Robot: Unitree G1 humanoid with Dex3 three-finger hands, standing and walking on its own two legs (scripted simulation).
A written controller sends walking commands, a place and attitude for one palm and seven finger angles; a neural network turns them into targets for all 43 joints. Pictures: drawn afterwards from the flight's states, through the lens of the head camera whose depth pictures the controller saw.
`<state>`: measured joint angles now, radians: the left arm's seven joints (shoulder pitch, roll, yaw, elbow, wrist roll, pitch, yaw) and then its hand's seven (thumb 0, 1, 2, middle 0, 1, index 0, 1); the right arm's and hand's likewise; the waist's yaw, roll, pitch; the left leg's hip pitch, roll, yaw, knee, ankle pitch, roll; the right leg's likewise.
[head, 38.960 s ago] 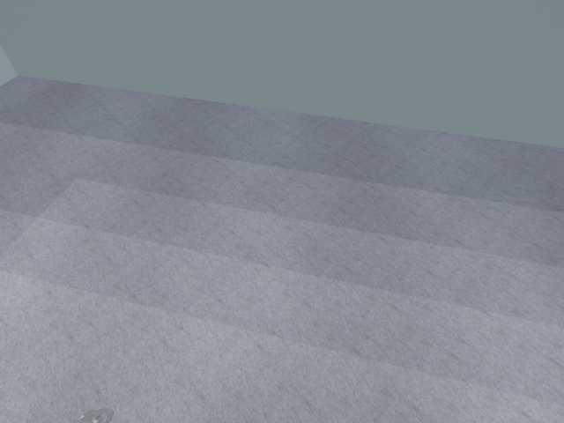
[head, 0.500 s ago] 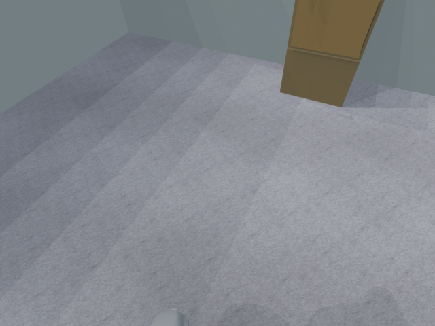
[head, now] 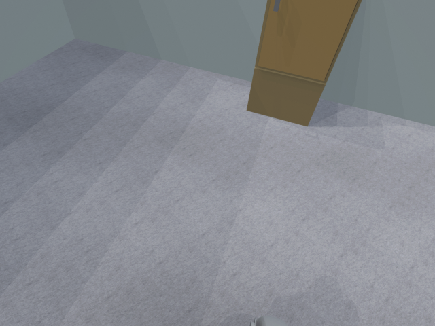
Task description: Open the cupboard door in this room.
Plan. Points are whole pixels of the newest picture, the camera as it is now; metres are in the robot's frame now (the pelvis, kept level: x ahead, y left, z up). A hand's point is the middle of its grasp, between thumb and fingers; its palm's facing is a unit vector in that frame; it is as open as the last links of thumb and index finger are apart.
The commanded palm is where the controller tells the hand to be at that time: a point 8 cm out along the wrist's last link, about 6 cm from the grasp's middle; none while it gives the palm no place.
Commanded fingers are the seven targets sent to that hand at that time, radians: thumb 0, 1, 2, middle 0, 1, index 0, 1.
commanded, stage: turn or walk to find it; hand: left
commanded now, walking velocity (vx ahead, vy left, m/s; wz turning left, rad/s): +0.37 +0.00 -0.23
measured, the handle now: out of the picture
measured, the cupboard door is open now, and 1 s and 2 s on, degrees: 0 0 0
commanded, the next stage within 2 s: stand and wait in 0.86 s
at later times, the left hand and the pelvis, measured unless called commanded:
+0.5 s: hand (195, 245) +0.33 +0.08 -0.17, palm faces -0.11 -0.98 -0.17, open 7.3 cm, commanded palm none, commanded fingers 0.00 0.90 0.90 -0.20 -0.30 -0.20 -0.30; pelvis +0.20 -0.07 -0.01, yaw -7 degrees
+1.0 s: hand (177, 233) +0.37 +0.13 -0.19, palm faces -0.03 -0.99 -0.12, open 7.4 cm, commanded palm none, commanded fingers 0.00 0.90 0.90 -0.20 -0.30 -0.20 -0.30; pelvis +0.41 -0.03 -0.01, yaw -7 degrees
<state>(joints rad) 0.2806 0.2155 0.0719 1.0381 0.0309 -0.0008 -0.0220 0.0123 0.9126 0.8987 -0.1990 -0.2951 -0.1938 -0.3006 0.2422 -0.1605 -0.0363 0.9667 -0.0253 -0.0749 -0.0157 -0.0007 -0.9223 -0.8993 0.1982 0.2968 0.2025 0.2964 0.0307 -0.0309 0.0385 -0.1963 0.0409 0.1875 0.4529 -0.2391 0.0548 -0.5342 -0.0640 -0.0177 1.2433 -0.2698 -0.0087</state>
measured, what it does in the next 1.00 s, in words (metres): walks ahead: right foot, then left foot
